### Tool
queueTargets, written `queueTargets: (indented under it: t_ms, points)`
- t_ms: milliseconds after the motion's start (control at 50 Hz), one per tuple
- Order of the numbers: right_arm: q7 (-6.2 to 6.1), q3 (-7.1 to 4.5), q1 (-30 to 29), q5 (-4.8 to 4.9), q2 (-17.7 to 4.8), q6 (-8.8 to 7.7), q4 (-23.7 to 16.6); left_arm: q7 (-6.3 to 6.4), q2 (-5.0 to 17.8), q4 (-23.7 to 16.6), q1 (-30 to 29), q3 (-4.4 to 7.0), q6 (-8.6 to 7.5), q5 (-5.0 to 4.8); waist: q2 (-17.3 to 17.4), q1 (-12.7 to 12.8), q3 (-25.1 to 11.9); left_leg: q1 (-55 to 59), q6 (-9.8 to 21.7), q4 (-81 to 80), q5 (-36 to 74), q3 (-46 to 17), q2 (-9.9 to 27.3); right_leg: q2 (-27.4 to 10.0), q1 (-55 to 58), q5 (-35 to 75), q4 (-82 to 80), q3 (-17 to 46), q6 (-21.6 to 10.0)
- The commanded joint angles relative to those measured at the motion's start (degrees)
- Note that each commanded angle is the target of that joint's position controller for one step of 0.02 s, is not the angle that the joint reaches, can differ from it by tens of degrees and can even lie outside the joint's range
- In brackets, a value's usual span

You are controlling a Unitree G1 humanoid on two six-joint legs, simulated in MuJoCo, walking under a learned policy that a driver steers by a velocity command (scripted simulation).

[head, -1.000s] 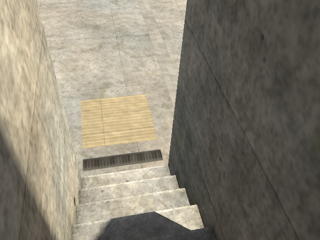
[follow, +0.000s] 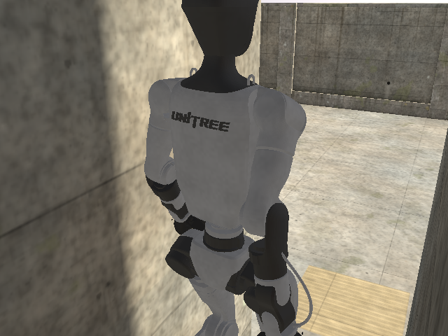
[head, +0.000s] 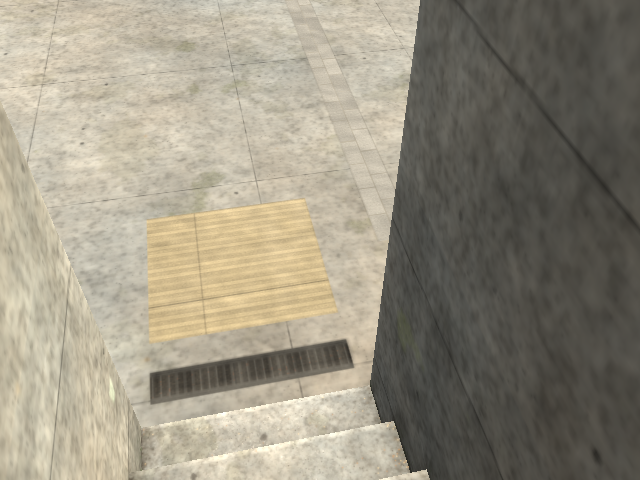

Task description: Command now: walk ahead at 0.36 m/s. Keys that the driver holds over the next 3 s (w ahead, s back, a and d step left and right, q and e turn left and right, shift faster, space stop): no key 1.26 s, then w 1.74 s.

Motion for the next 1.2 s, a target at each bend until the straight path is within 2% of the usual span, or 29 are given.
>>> queueTargets:
  t_ms: [20,40,60,80,100,140,160,180,220,280,360,420,460,480,500,520,540,560,600,640,700,840,1000,1100,1120,1140,1160,1180,1200]
  points:
    - [-1.07,-0.96,6.89,2.26,-2.67,-0.31,-5.87,-0.96,8.72,5.9,30.22,2.05,0.48,0.39,-1.99,6.91,-9.84,-48.21,0.48,25.29,-7.64,-9.84,2.18,-27.33,51.4,59.83,17.31,18.2,-12.96]
    - [-1.18,-0.98,2.32,-0.69,-5.08,0.35,-3.37,-0.38,6.37,5.03,28.05,2.16,-0.21,-1.49,3.2,8.44,-6.51,-52.98,0.89,19.33,-0.17,-11.4,5.72,-25.99,43.93,35.51,13.17,17.45,-15.3]
    - [-0.99,-1.31,0.69,-1.85,-5.06,0.67,-3.13,0.79,6.7,4.23,25.36,2.34,-0.23,-1.95,2.95,7.01,-4.22,-51.18,-0.07,15.02,4.93,-11.02,7.06,-25.39,34.56,22.51,11.46,18.64,-17.04]
    - [-0.53,-2.13,-4.28,-1.25,-6.88,0.66,-5.47,2.04,6.59,3.91,22.92,2.04,-0.01,-0.71,1.5,6.02,-1.67,-47.94,-3.14,0.14,18.19,-15.85,8.57,-23.35,21.96,5.86,9.93,20.14,-16.57]
    - [-0.37,-2.69,-7.76,-1.54,-8.18,1.92,-4.7,2.84,4.06,2.88,20.29,0.41,0.06,-0.47,6.79,3.67,4.68,-35.13,-5.56,-12.74,30.02,-14.27,7.23,-19.59,3.03,16.95,6.55,15.64,-14.52]
    - [-0.18,-1.42,-6.49,-1.02,-4.54,3.89,-2.85,3.28,3.39,2.59,17.93,-0.67,-0.79,-0.97,3.34,0.93,2.84,-9.91,-7.92,-29.88,44.53,-5.35,5.86,-12.16,-13.91,34.11,7.09,5.3,-9.4]
    - [0.03,-0.81,-2.18,-1.04,-2.54,4.98,-0.22,3.54,5.5,2.56,17.26,-0.31,-1.18,-1.98,-2.42,-0.54,-1.66,-4.73,-7.09,-24.82,50.06,-5.35,5.66,-12.44,-13.61,36.95,10.05,5.61,-7.46]
    - [0.42,-1.79,-6.98,-0.45,-5.92,4.72,-3.57,3.88,5.83,5.05,20.59,0.72,-2.05,-4.23,-2.76,0.54,0.61,-14.86,-6.26,-30.29,61.57,-9.12,6.4,-9.48,-7.99,18.72,14.5,6.45,-6.43]
    - [0.76,-1.48,-14.74,-1.23,-5.97,4.31,-6.83,4.38,3.22,6.41,23.46,0.43,-2.19,-5.4,-1.13,2.69,3.8,-20.61,-5.31,-41.76,70.78,-10.37,7.07,-7.44,-4.31,4.48,18.22,8.23,-4.39]
    - [0.99,-1.04,-21.05,-2.45,-5.14,4.18,-9.76,4.87,0.22,5.14,21.06,-0.4,-0.63,-2.91,-2.09,4.94,4.16,-18.61,-5.55,-44.3,70.83,-12.11,5.75,-6.02,-5.89,-8.4,22.24,13.1,-5.73]
    - [0.48,-0.19,-30.11,-0.19,-5.79,2.26,-14.2,4.52,2.71,4.49,22.91,0.17,-0.67,-1.85,-0.34,9.24,9.46,-18.82,-7.61,-59.9,69.5,-14.35,8.2,-7.06,-5.69,-14.27,28.41,16.8,-7.18]
    - [0.33,-0.03,-19.63,0.13,-5.8,1.71,-11.5,4.19,2.5,3.57,19.07,-0.35,0.07,-1.63,-1.93,5.84,7.28,1.31,-6.27,-61.52,68.55,-9.74,8.8,-5.47,-17.33,-12.28,36.19,13.75,-6.08]
    - [0.73,-1.4,-4.08,0.61,-7.12,1.16,-6.25,4.61,1.92,3.72,14.52,-0.65,0.68,-1.53,1.67,-1.04,6.82,16.33,-2.87,-71.41,66.84,-7.74,11.07,-4.5,-21.53,-9.46,50.07,11.43,-7.07]
    - [1.17,-2.29,-1.56,1.87,-10.15,1.81,-4.33,4.61,2.15,3.66,17.2,-0.46,1.57,0.23,4.32,-0.67,6.13,19.74,-1.9,-85.3,64.3,-12.54,15.63,-1.72,-18.74,-13.78,58.72,8.87,-6.79]
    - [1.85,-3.26,5.12,-0.36,-14.16,1.1,-1.34,3.79,-2.14,4.34,23.12,-0.82,1.25,-2.5,16.51,1.93,-0.98,32.94,0.77,-66.48,109.57,-11.38,21.17,4.31,-27.86,-43.85,80.53,3.14,-4.34]
    - [2.56,-2.67,3.54,0.17,-12.91,1.13,-2.65,4.2,-3.02,3.38,26.88,-1.13,2.03,-4.18,18.9,3.69,-8.95,40.08,8.12,-52.7,119.14,-18.28,26.75,7.14,-37.94,-70.45,98.92,0.9,-2.63]
    - [2.66,-1.91,0.39,1.95,-10.65,0.87,-3.54,4.7,-0.84,2.4,23.52,-0.98,3.08,-2.54,15.0,4.33,-6.78,34.67,10.82,-56.82,103.23,-21.97,27.49,4.44,-45.0,-64.97,99.81,0.63,-1.85]
    - [1.52,-2.54,-4.03,3.06,-12.11,0.04,-5.66,4.83,-1.11,0.43,19.68,-1.44,4.35,-0.69,17.67,4.42,-6.92,26.08,16.56,-65.27,73.39,-30.59,31.68,3.7,-45.89,-56.46,101.93,2.69,-0.57]
    - [-0.08,-0.38,-8.64,1.73,-7.2,0.42,-8.4,4.29,1.73,-0.1,10.55,-0.62,6.68,0.15,8.8,4.3,-1.67,7.93,13.8,-72.68,49.55,-31.14,27.55,2.18,-38.0,-42.95,93.85,3.15,1.51]
    - [-0.7,0.25,-7.7,-0.15,-7.44,1.25,-9.01,4.42,-0.17,-0.98,5.83,-0.76,9.23,0.46,6.95,4.55,1.47,-0.1,9.72,-72.92,53.48,-29.32,24.59,3.36,-36.5,-40.34,95.19,2.15,3.12]
    - [-1.02,1.62,-4.48,1.73,-6.06,0.41,-7.69,4.53,-4.14,-2.74,4.03,-1.7,9.13,0.01,6.68,5.24,0.43,1.72,6.04,-63.63,60.89,-21.61,18.1,5.56,-42.2,-28.37,93.88,6.5,5.03]
    - [-1.72,2.41,-3.61,1.4,-7.61,1.37,-10.13,5.43,-1.68,-9.2,-4.33,-1.3,9.71,-0.37,9.61,2.52,0.83,2.41,4.06,-65.42,50.58,-26.37,18.82,7.91,-48.45,-29.46,100.13,8.25,9.55]
    - [-1.57,0.33,-3.66,-0.39,-11.41,2.21,-15.75,6.84,-0.16,-16.28,-8.37,-1.62,10.89,-1.74,10.55,-0.97,-1.26,6.91,14.52,-76.17,52.79,-32.0,25.41,7.82,-45.48,-46.54,117.88,2.93,7.78]
    - [-3.6,-0.2,-5.96,-1.05,-12.5,4.67,-17.98,5.04,0.27,-19.67,-7.46,-2.54,10.29,-1.95,9.58,-0.67,-1.25,7.93,12.2,-83.22,41.37,-22.09,20.47,4.47,-35.0,-49.66,97.57,-1.49,5.22]
    - [-4.09,-1.22,-7.31,0.52,-12.87,6.08,-17.04,3.82,-0.23,-21.38,-3.51,-3.67,10.16,-1.78,10.52,1.81,-0.37,6.52,6.07,-85.85,22.42,-16.44,16.59,2.68,-27.44,-64.68,64.76,-0.93,1.89]
    - [-4.15,-3.0,-9.37,1.93,-15.85,7.32,-17.81,2.58,-0.02,-19.97,1.98,-4.21,10.17,-1.99,17.03,2.62,-1.02,-6.14,3.82,-95.72,16.58,-13.32,15.27,7.91,-7.97,-70.14,53.68,-8.14,-1.26]
    - [-3.41,-3.85,-16.45,2.16,-17.88,6.52,-19.73,1.93,2.57,-14.67,16.92,-2.92,10.16,0.02,20.69,10.23,-1.4,-26.08,3.49,-95.6,21.9,-10.52,15.16,10.27,17.69,-54.96,67.33,-12.13,-2.62]
    - [-3.0,-4.83,-20.2,3.83,-16.19,6.19,-19.3,2.23,4.49,-12.48,28.23,-1.79,9.58,0.06,8.51,18.29,4.93,-36.09,1.09,-71.17,5.17,-13.36,13.08,5.82,19.01,-69.61,41.65,12.34,-7.79]
    - [-0.28,-4.59,-27.57,0.03,-11.59,4.04,-24.79,2.53,2.65,-11.28,35.36,-2.63,7.08,-3.07,-7.03,22.21,16.15,-63.46,-0.06,-53.44,-9.49,-29.52,4.49,-7.82,19.79,-68.42,19.83,51.12,-11.68]
Next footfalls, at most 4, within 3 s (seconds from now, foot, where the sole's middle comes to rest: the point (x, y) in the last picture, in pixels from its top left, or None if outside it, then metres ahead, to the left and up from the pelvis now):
0.48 left None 0.31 0.12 -0.99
1.18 right None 0.10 -0.08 -0.80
1.86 left None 0.30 0.18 -0.99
2.38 right None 0.57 0.04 -1.18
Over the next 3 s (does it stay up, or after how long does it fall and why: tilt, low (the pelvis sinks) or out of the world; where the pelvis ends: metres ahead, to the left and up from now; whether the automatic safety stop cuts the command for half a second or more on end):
stays up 0.80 0.16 -0.62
